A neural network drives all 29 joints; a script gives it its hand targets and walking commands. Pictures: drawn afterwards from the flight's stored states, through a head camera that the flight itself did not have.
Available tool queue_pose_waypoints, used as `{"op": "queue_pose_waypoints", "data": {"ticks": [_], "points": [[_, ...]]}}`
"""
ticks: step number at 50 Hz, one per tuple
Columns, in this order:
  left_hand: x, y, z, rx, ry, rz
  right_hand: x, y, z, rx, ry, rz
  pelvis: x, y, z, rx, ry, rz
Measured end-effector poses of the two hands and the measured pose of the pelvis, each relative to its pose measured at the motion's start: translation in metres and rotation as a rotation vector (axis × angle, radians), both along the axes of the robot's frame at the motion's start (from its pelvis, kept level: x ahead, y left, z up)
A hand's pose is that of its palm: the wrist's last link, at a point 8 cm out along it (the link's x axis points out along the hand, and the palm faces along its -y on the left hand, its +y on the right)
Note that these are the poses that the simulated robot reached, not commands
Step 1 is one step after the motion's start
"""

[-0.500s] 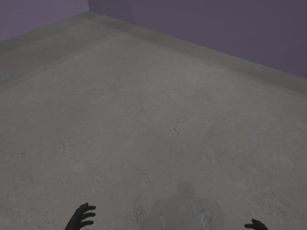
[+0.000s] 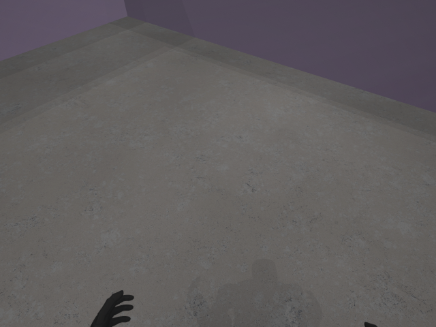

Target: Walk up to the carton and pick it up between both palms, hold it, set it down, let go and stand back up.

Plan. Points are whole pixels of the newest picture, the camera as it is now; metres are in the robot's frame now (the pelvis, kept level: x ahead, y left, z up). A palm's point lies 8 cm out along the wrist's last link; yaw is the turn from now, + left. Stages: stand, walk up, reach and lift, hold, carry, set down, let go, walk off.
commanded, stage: stand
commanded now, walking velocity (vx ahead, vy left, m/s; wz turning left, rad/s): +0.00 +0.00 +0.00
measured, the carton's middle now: out of the picture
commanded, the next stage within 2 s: walk up in 0.28 s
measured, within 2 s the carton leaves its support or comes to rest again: neither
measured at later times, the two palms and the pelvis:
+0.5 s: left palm out of the picture +0.14 +0.24 -0.09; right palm out of the picture +0.10 -0.28 -0.10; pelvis +0.00 +0.00 +0.00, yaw +0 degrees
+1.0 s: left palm out of the picture +0.11 +0.16 -0.08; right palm out of the picture -0.10 -0.40 -0.10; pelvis -0.09 -0.08 +0.01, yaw -16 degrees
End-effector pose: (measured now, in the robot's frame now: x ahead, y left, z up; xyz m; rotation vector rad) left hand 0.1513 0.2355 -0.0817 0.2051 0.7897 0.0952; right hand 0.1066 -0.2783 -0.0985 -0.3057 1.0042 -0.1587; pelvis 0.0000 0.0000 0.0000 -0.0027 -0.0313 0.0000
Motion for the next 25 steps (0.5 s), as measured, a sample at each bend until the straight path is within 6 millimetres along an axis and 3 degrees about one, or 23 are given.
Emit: {"op": "queue_pose_waypoints", "data": {"ticks": [25], "points": [[-0.015, 0.006, -0.010, 0.012, 0.075, 0.013, -0.011, -0.005, -0.003, -0.009, 0.033, -0.011, -0.002, 0.000, 0.000, 0.000, -0.004, -0.002]]}}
